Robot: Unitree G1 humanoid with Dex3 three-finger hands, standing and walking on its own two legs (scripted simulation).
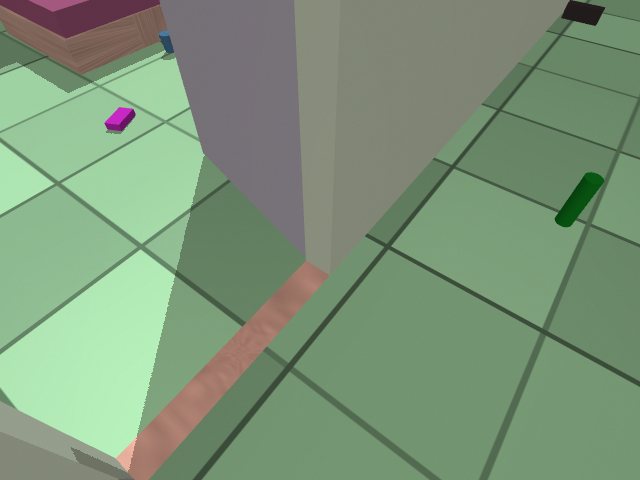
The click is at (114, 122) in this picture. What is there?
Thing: flat box
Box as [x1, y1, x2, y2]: [104, 107, 135, 130]
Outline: 133,109 119,107 104,123 108,129 121,130 135,115
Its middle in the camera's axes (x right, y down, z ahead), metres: -1.11 -0.66 +2.15
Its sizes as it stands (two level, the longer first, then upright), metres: 0.158 0.086 0.040
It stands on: the floor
